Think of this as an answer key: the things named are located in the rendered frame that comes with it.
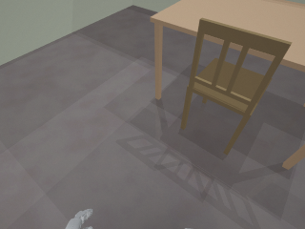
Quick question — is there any table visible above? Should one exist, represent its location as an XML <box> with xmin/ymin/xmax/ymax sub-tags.
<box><xmin>150</xmin><ymin>0</ymin><xmax>305</xmax><ymax>170</ymax></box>

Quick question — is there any robot left hand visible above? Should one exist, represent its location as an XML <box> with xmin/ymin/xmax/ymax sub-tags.
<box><xmin>65</xmin><ymin>209</ymin><xmax>93</xmax><ymax>229</ymax></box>

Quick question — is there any chair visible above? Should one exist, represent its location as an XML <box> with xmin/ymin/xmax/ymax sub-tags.
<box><xmin>180</xmin><ymin>17</ymin><xmax>292</xmax><ymax>155</ymax></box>

